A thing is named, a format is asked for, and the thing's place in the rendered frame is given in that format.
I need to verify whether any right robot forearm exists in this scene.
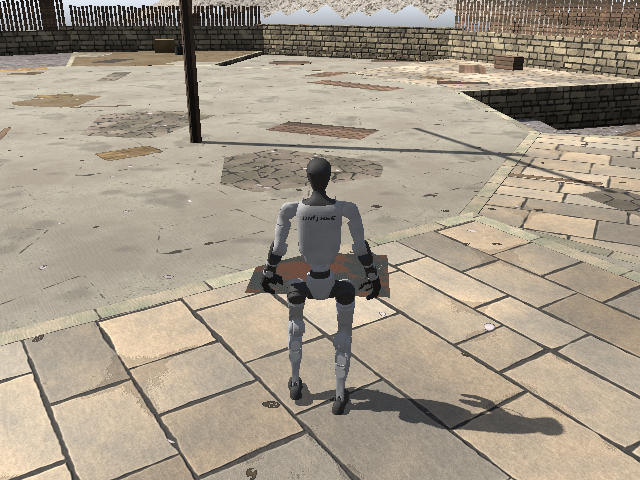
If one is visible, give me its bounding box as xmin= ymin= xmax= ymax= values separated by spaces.
xmin=358 ymin=240 xmax=379 ymax=281

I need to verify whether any left robot hand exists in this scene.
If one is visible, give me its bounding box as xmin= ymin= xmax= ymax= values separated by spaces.
xmin=260 ymin=273 xmax=283 ymax=294

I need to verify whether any right robot shin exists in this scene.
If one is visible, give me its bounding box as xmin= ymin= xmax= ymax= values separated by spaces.
xmin=334 ymin=335 xmax=352 ymax=402

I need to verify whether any left robot forearm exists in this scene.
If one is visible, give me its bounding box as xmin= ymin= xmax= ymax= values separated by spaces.
xmin=263 ymin=241 xmax=282 ymax=278

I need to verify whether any robot right upper arm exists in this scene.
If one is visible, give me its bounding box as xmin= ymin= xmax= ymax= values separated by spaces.
xmin=340 ymin=201 xmax=368 ymax=256

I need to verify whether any robot torso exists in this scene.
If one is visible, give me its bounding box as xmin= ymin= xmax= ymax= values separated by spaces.
xmin=296 ymin=196 xmax=343 ymax=300

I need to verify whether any right robot hand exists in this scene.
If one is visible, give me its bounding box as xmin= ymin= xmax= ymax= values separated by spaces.
xmin=358 ymin=276 xmax=381 ymax=300

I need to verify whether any robot left upper arm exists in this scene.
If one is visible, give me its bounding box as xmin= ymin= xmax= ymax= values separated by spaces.
xmin=272 ymin=201 xmax=298 ymax=256

